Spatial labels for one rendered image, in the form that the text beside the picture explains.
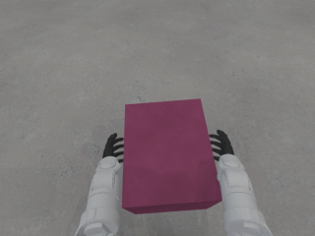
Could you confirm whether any left robot forearm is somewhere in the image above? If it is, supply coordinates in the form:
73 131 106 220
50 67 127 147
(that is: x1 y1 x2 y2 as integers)
75 156 123 236

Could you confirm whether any right robot forearm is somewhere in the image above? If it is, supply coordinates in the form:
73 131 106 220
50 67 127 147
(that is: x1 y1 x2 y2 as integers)
217 153 273 236

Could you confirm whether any carton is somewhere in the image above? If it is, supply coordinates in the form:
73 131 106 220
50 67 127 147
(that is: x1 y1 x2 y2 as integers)
122 98 222 214

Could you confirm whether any robot left hand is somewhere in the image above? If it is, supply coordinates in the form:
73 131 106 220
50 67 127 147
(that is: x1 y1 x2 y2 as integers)
102 133 124 163

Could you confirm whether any robot right hand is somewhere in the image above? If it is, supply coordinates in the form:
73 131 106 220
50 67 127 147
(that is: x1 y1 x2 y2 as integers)
209 129 234 161

